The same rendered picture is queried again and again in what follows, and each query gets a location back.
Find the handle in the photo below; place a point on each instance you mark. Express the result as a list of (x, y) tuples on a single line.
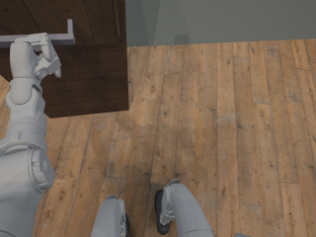
[(56, 39)]

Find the right robot thigh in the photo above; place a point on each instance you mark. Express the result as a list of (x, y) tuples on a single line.
[(189, 217)]

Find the robot left forearm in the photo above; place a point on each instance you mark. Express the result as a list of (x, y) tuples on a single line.
[(27, 124)]

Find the cabinet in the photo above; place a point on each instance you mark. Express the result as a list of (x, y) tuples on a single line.
[(93, 77)]

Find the robot left upper arm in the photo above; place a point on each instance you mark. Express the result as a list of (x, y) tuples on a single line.
[(24, 177)]

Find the drawer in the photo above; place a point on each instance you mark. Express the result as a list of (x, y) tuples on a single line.
[(94, 21)]

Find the left robot hand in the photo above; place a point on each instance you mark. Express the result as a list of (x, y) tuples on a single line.
[(25, 63)]

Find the right robot shin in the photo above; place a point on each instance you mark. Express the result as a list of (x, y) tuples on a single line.
[(167, 216)]

